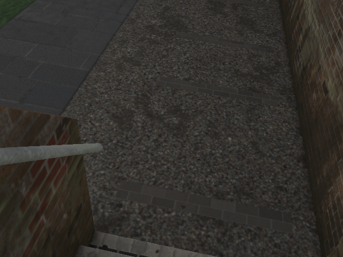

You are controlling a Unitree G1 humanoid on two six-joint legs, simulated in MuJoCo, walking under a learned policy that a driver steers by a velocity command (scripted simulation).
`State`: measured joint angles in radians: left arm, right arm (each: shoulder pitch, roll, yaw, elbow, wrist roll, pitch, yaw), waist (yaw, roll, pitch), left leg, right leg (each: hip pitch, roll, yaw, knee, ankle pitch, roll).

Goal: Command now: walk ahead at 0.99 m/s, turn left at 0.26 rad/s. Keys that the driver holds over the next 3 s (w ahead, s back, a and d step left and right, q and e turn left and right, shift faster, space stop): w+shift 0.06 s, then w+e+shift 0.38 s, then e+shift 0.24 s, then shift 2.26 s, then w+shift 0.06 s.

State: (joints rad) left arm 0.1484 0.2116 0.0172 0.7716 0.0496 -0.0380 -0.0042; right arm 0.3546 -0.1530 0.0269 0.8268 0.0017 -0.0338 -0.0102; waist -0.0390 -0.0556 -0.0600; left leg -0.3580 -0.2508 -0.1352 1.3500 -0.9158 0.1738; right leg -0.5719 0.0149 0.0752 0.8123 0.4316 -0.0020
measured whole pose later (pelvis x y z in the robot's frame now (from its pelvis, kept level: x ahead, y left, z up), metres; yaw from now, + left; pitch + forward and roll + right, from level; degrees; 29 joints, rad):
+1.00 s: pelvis +0.48 -0.07 -0.55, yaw -33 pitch -3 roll +2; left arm 0.27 0.19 0.00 0.91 -0.01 -0.02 -0.02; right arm 0.37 -0.19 -0.01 0.91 -0.04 0.00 -0.05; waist -0.06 -0.02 0.03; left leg -0.66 -0.01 0.00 1.94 -0.74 0.03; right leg -0.34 0.07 -0.04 0.65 -0.18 -0.19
